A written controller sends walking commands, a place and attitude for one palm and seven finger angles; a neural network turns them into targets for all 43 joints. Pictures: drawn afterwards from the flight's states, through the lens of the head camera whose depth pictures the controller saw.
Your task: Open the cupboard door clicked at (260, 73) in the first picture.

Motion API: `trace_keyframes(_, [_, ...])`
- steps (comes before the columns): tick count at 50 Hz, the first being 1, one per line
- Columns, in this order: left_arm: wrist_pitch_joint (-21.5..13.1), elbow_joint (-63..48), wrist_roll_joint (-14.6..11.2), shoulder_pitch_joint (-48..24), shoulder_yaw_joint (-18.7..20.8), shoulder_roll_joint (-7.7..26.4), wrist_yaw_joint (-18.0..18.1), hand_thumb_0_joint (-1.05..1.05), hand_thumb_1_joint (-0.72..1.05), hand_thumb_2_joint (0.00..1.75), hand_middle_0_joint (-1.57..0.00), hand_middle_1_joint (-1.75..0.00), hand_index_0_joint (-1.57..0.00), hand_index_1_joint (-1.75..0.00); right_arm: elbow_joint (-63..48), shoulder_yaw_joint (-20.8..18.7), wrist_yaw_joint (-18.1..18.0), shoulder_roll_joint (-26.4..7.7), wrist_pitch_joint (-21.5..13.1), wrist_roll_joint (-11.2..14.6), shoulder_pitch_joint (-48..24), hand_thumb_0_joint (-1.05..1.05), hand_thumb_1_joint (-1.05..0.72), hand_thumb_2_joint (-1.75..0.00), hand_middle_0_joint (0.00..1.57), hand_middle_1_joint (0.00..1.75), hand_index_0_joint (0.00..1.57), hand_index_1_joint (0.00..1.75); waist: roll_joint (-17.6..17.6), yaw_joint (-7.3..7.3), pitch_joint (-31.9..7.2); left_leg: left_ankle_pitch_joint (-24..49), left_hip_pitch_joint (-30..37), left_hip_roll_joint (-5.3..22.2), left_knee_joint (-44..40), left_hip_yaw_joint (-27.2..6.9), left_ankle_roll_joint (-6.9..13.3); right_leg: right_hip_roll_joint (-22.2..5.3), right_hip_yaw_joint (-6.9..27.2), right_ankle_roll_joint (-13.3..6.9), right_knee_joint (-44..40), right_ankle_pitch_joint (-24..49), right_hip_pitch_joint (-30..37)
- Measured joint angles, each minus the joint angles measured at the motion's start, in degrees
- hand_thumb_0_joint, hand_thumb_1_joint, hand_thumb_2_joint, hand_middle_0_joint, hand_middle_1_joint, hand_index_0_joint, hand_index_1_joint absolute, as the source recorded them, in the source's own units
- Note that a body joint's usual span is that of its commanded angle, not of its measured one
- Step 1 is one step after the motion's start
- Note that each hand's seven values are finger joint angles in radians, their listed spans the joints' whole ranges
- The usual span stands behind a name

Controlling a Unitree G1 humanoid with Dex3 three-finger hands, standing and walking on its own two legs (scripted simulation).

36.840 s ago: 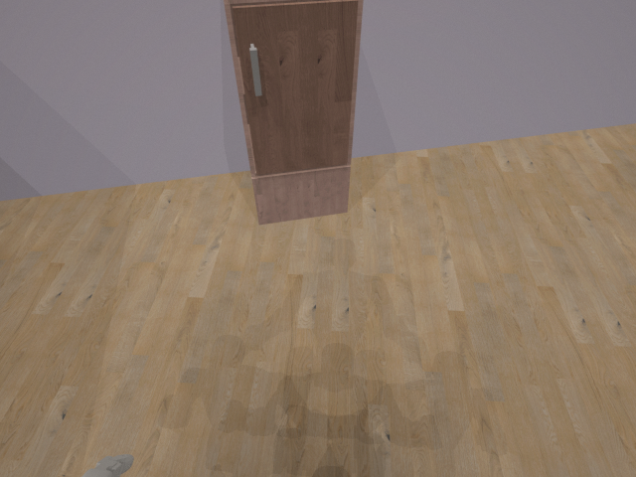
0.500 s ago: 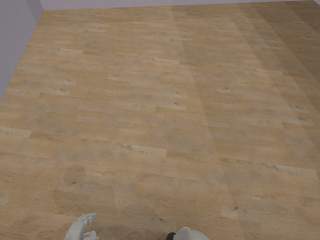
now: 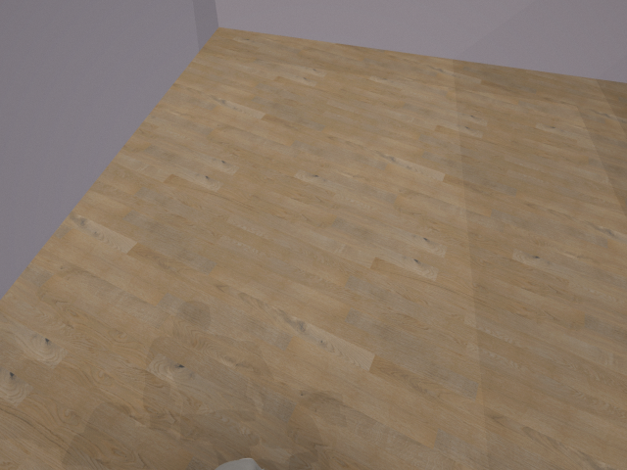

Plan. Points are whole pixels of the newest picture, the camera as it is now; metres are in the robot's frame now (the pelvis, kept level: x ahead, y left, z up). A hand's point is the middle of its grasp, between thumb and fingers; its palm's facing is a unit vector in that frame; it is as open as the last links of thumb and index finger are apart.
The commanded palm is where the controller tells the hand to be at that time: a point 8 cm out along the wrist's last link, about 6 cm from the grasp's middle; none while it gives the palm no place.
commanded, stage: turn to face it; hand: left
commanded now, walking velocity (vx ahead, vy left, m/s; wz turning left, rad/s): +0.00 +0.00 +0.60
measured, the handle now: out of the picture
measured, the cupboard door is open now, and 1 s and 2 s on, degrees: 46 46 46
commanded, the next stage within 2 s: none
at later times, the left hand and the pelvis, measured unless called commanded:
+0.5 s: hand out of the picture +0.05 +0.15 -0.13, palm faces +0.30 -0.90 -0.31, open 7.4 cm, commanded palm none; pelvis +0.02 -0.07 +0.02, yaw +17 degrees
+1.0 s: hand out of the picture -0.06 +0.15 -0.15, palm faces +0.60 -0.75 -0.26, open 7.4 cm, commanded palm none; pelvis +0.01 -0.07 +0.02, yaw +35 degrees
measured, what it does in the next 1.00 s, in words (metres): steps on the spot, turning left: right foot, then left foot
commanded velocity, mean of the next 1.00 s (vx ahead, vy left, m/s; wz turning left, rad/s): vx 0.00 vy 0.00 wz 0.60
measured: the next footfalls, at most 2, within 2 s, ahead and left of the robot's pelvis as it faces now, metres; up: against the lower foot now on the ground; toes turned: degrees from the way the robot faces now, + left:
right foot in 0.38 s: +0.07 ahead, -0.17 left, +0.00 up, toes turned +11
left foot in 0.80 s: +0.02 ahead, +0.06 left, +0.00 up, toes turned +35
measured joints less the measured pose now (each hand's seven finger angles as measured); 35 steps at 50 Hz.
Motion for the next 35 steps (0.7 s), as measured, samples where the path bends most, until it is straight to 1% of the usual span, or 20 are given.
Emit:
trace_keyframes(1, [0.70, 0.16, -0.28, 0.06, 0.07, 0.40, -0.11, -0.01, 0.92, 0.90, -0.20, -0.30, -0.20, -0.30, -0.55, -0.10, -0.08, -0.10, -0.55, -0.11, -0.22, 0.00, -0.92, -0.90, 0.20, 0.30, 0.20, 0.30, -0.22, -0.28, 0.14, -0.23, -0.86, -0.63, 1.14, -0.36, 1.81, -0.52, 2.07, 1.64, 6.82, -2.70, -3.02])
trace_keyframes(2, [1.66, 0.13, -0.32, -0.23, 0.09, 0.88, -0.04, 0.00, 0.92, 0.90, -0.20, -0.30, -0.20, -0.30, -0.92, 0.05, -0.23, -0.08, -0.96, -0.01, -0.46, 0.00, -0.91, -0.90, 0.20, 0.30, 0.20, 0.30, -0.44, -0.22, 0.62, -1.58, -1.48, -1.08, 2.52, -0.72, 2.64, 0.06, 5.96, 2.74, 14.03, -5.11, -6.38])
trace_keyframes(3, [2.50, -0.07, -0.24, -0.56, 0.17, 1.33, 0.08, 0.00, 0.92, 0.90, -0.20, -0.30, -0.20, -0.30, -1.15, 0.26, -0.37, 0.02, -1.16, 0.06, -0.51, 0.00, -0.91, -0.90, 0.20, 0.30, 0.20, 0.30, -0.56, -0.01, 1.02, -2.60, -1.48, -1.37, 2.83, -1.08, 2.86, 0.90, 9.51, 3.49, 19.99, -6.04, -9.36])
trace_keyframes(5, [3.36, -0.57, -0.02, -1.51, 0.50, 1.85, 0.17, 0.00, 0.92, 0.90, -0.20, -0.30, -0.19, -0.30, -1.52, 0.48, -0.76, 0.22, -1.15, 0.08, 0.08, 0.00, -0.91, -0.90, 0.20, 0.30, 0.20, 0.30, -0.15, 0.31, 1.17, -2.60, -1.04, -1.74, 1.24, -2.35, 2.46, 1.86, 13.99, 4.74, 26.69, -4.22, -14.02])
trace_keyframes(6, [3.53, -0.98, 0.07, -2.06, 0.64, 1.98, 0.06, 0.01, 0.91, 0.90, -0.20, -0.30, -0.19, -0.30, -1.50, 0.58, -0.93, 0.27, -1.04, 0.07, 0.39, 0.00, -0.91, -0.90, 0.20, 0.30, 0.20, 0.30, 0.24, 0.54, 1.18, -1.77, -0.66, -1.85, -0.17, -3.05, 1.92, 1.95, 15.60, 5.20, 27.93, -2.31, -15.76])
trace_keyframes(8, [3.54, -2.07, 0.17, -3.05, 0.81, 2.09, -0.21, 0.01, 0.91, 0.90, -0.20, -0.30, -0.19, -0.30, -1.23, 0.71, -1.05, 0.35, -0.76, 0.07, 0.82, 0.00, -0.91, -0.90, 0.20, 0.30, 0.20, 0.30, 1.14, 0.98, 1.24, 0.09, 0.08, -2.06, -3.07, -4.47, 1.57, 1.70, 18.08, 5.84, 27.41, 1.25, -18.03])
trace_keyframes(10, [3.39, -3.19, 0.14, -3.68, 0.83, 2.13, -0.42, 0.01, 0.91, 0.90, -0.20, -0.30, -0.19, -0.30, -0.99, 0.78, -0.87, 0.39, -0.43, 0.06, 1.07, 0.00, -0.91, -0.90, 0.20, 0.30, 0.20, 0.30, 2.14, 1.26, 1.15, 1.59, 0.56, -2.06, -5.39, -5.92, 1.39, 1.46, 19.65, 6.26, 23.93, 3.09, -18.72])
trace_keyframes(12, [3.35, -4.06, 0.10, -4.05, 0.81, 2.18, -0.44, 0.01, 0.91, 0.90, -0.20, -0.30, -0.19, -0.30, -0.94, 0.63, -0.57, 0.49, -0.12, 0.01, 1.19, 0.00, -0.90, -0.90, 0.21, 0.30, 0.20, 0.30, 3.02, 1.23, 0.89, 2.61, 0.61, -1.96, -6.83, -7.42, 0.91, 1.48, 20.46, 6.49, 19.10, 3.48, -18.17])
trace_keyframes(16, [3.25, -5.07, 0.00, -4.58, 0.63, 2.19, -0.37, 0.01, 0.91, 0.90, -0.20, -0.30, -0.19, -0.30, -1.33, -0.03, -0.10, 0.47, 0.53, -0.12, 1.19, 0.00, -0.90, -0.90, 0.21, 0.30, 0.20, 0.30, 4.49, 0.53, 0.44, 3.33, -0.50, -1.92, -7.06, -10.68, -0.61, 2.77, 20.27, 6.46, 8.23, 2.69, -14.35])
trace_keyframes(18, [2.81, -5.50, -0.14, -4.54, 0.47, 2.08, -0.35, 0.01, 0.91, 0.90, -0.20, -0.30, -0.19, -0.30, -1.56, -0.51, -0.01, 0.24, 0.92, -0.01, 1.19, 0.00, -0.90, -0.90, 0.21, 0.30, 0.20, 0.30, 5.04, 0.25, 0.17, 3.09, -1.59, -2.17, -5.92, -12.38, -1.64, 3.93, 19.55, 6.23, 1.00, 4.77, -10.92])
trace_keyframes(19, [2.38, -5.88, -0.15, -4.19, 0.31, 2.16, -0.36, 0.01, 0.91, 0.90, -0.20, -0.30, -0.19, -0.30, -1.70, -0.76, 0.01, 0.13, 1.12, 0.18, 1.37, 0.00, -0.90, -0.90, 0.21, 0.30, 0.20, 0.30, 4.90, 0.28, -0.20, 2.68, -2.40, -2.64, -4.79, -13.04, -2.21, 4.16, 19.16, 5.97, -4.20, 6.87, -8.50])
trace_keyframes(20, [1.80, -5.98, 0.08, -3.92, 0.23, 1.87, -0.21, 0.01, 0.91, 0.90, -0.20, -0.30, -0.19, -0.30, -1.67, -1.14, 0.04, -0.24, 1.39, 0.45, 1.27, 0.00, -0.90, -0.90, 0.21, 0.30, 0.20, 0.30, 5.15, 0.52, -0.25, -0.04, -3.47, -2.89, -2.36, -13.54, -2.27, 4.23, 18.45, 3.82, -6.25, 9.53, -7.65])
trace_keyframes(21, [1.50, -5.89, 0.29, -3.67, -0.07, 1.30, -0.02, 0.01, 0.91, 0.90, -0.20, -0.30, -0.19, -0.30, -1.35, -1.58, 0.01, -0.78, 1.68, 0.53, 0.94, 0.00, -0.90, -0.90, 0.21, 0.30, 0.20, 0.30, 5.66, 0.58, 0.02, -5.87, -4.82, -3.14, 2.36, -13.49, -2.41, 4.15, 17.63, 2.54, -5.47, 9.45, -7.54])
trace_keyframes(22, [1.38, -5.77, 0.37, -3.28, -0.54, 0.77, 0.10, 0.01, 0.91, 0.90, -0.20, -0.30, -0.19, -0.30, -1.14, -1.89, 0.02, -1.32, 1.96, 0.47, 0.76, 0.00, -0.90, -0.90, 0.21, 0.30, 0.20, 0.30, 5.81, 0.47, 0.19, -10.36, -6.46, -3.66, 8.62, -12.87, -2.51, 3.62, 16.77, 1.87, -5.00, 8.65, -7.07])
trace_keyframes(23, [1.26, -5.60, 0.37, -2.69, -0.88, 0.24, 0.23, 0.01, 0.91, 0.90, -0.20, -0.30, -0.19, -0.30, -0.90, -2.12, 0.10, -1.81, 2.19, 0.38, 0.60, 0.00, -0.90, -0.90, 0.21, 0.30, 0.20, 0.30, 5.73, 0.43, 0.22, -12.33, -8.00, -3.97, 14.96, -11.93, -2.72, 3.00, 16.00, 1.56, -5.32, 8.08, -6.29])
trace_keyframes(25, [1.34, -5.22, 0.25, -1.29, -1.23, -0.59, 0.47, 0.01, 0.91, 0.90, -0.20, -0.30, -0.20, -0.30, -0.57, -2.43, 0.32, -2.39, 2.61, 0.33, 0.19, 0.00, -0.90, -0.90, 0.21, 0.30, 0.20, 0.30, 5.01, 0.35, 0.15, -12.26, -9.88, -3.58, 24.57, -9.72, -3.45, 1.88, 14.78, 1.44, -7.09, 8.04, -4.54])
trace_keyframes(27, [1.39, -4.79, 0.22, -0.16, -1.46, -1.05, 0.52, 0.01, 0.91, 0.90, -0.20, -0.30, -0.20, -0.30, -0.54, -2.40, 0.54, -2.54, 2.74, 0.43, -0.22, 0.00, -0.90, -0.90, 0.20, 0.30, 0.20, 0.30, 3.89, 0.08, 0.24, -11.34, -9.94, -2.61, 27.86, -8.02, -4.19, 0.86, 13.40, 1.35, -8.96, 8.62, -2.96])
trace_keyframes(29, [1.20, -4.53, 0.29, 0.69, -1.63, -1.33, 0.48, 0.01, 0.91, 0.90, -0.20, -0.30, -0.20, -0.30, -0.56, -2.22, 0.72, -2.48, 2.80, 0.59, -0.74, 0.00, -0.91, -0.90, 0.20, 0.30, 0.20, 0.30, 2.72, 0.06, 0.63, -11.04, -8.61, -1.69, 25.93, -6.81, -4.72, -0.02, 11.83, 1.30, -10.24, 9.00, -1.69])
trace_keyframes(31, [0.99, -4.44, 0.37, 1.39, -1.77, -1.51, 0.41, 0.01, 0.90, 0.90, -0.20, -0.30, -0.20, -0.30, -0.54, -1.98, 0.83, -2.41, 2.87, 0.72, -1.44, 0.00, -0.91, -0.90, 0.20, 0.30, 0.20, 0.30, 1.86, 0.36, 1.17, -10.99, -6.66, -1.00, 21.42, -5.88, -4.95, -0.70, 10.12, 1.31, -10.69, 8.92, -0.84])
trace_keyframes(35, [0.86, -4.09, 0.65, 2.53, -1.56, -0.98, 0.22, 0.01, 0.91, 0.90, -0.21, -0.30, -0.20, -0.30, -0.71, -1.43, 0.99, -2.11, 2.85, 0.89, -3.32, 0.00, -0.91, -0.90, 0.20, 0.30, 0.20, 0.30, 0.80, 1.69, 2.20, -11.72, -2.27, -0.66, 11.41, -4.05, -4.45, -1.76, 6.81, 1.61, -9.01, 7.52, -0.48])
